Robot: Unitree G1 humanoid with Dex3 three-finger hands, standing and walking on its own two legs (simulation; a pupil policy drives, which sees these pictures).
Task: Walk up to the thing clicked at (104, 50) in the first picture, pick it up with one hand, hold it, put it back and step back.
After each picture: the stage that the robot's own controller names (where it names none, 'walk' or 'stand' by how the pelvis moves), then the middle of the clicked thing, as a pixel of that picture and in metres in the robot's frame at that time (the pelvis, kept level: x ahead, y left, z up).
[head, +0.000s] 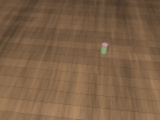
stand; (104, 48) +1.31 -0.27 -0.72
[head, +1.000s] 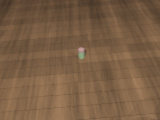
walk; (81, 53) +1.22 +0.08 -0.70
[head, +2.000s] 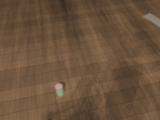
walk; (59, 89) +0.74 +0.24 -0.71
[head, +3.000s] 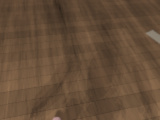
walk; out of the picture +0.45 +0.14 -0.71
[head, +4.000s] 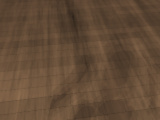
stand; out of the picture +0.39 +0.13 -0.72
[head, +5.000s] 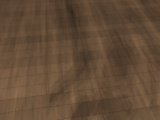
stand; out of the picture +0.36 +0.14 -0.71
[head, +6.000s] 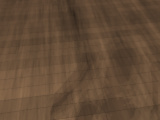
stand; out of the picture +0.40 +0.14 -0.72
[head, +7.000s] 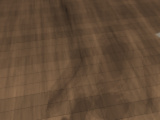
stand; out of the picture +0.39 +0.15 -0.72
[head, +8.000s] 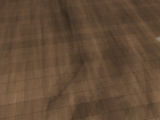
stand; out of the picture +0.37 +0.15 -0.73
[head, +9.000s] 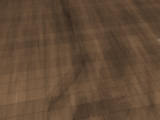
stand; out of the picture +0.37 +0.14 -0.73
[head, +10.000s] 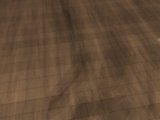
stand; out of the picture +0.37 +0.15 -0.73
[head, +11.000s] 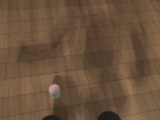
go down; (54, 91) +0.42 +0.12 -0.54
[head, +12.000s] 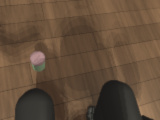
go down; (38, 61) +0.49 +0.14 -0.33
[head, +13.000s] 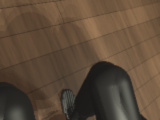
close in; out of the picture +0.48 +0.18 -0.25
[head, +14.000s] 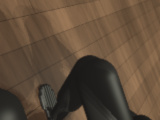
close; out of the picture +0.48 +0.21 -0.24
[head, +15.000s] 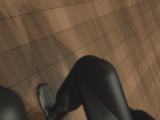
lift; out of the picture +0.43 +0.18 -0.24
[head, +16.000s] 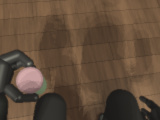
lift; (33, 82) +0.33 +0.16 -0.04
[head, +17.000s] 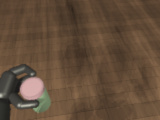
hold; (37, 95) +0.30 +0.16 +0.04
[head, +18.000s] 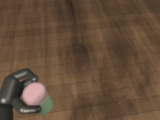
hold; (39, 99) +0.30 +0.15 +0.01
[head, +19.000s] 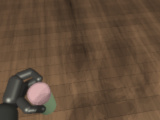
crouch; (43, 99) +0.30 +0.14 +0.01
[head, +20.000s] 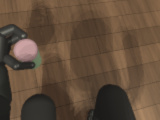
crouch; (29, 55) +0.44 +0.14 -0.08
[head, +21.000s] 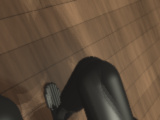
lower; out of the picture +0.47 +0.22 -0.24
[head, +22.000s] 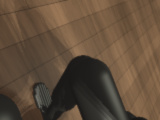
lower; out of the picture +0.46 +0.22 -0.26
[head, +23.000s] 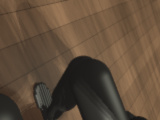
lower; out of the picture +0.46 +0.21 -0.26
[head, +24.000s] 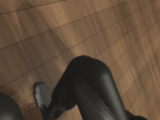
lower; out of the picture +0.47 +0.21 -0.26
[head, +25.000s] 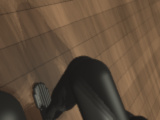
loosen; out of the picture +0.46 +0.19 -0.26
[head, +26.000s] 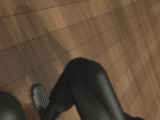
withdraw; out of the picture +0.46 +0.18 -0.27
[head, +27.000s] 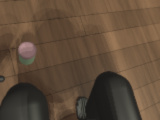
stand; (27, 54) +0.46 +0.14 -0.29
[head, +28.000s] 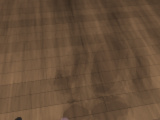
stand; out of the picture +0.38 +0.09 -0.64
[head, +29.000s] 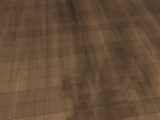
stand; out of the picture +0.38 +0.10 -0.67
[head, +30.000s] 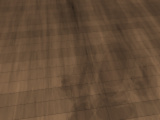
stand; out of the picture +0.37 +0.09 -0.67
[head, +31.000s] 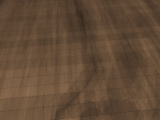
stand; out of the picture +0.39 +0.09 -0.72
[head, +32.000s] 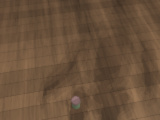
walk; (76, 102) +0.49 +0.05 -0.70
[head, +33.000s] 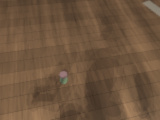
walk; (63, 77) +0.74 +0.09 -0.70
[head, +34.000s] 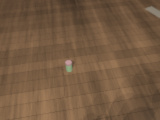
stand; (68, 66) +1.03 +0.19 -0.71
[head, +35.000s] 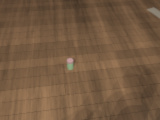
stand; (70, 64) +1.04 +0.11 -0.72
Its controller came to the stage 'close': yes
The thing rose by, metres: 0.73
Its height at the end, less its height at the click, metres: +0.00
